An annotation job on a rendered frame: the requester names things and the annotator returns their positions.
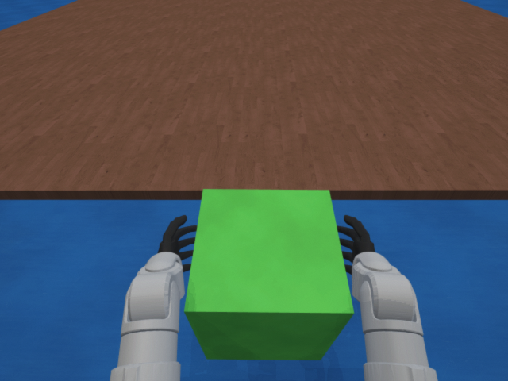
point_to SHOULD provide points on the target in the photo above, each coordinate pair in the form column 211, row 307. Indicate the robot right forearm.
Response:
column 391, row 322

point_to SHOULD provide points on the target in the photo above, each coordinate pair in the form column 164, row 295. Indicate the robot left forearm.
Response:
column 148, row 348

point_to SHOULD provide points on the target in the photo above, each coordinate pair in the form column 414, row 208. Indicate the left robot hand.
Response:
column 170, row 241

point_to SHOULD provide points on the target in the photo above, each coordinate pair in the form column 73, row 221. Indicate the carton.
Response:
column 267, row 277

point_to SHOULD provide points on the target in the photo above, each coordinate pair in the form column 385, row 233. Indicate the right robot hand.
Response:
column 361, row 237

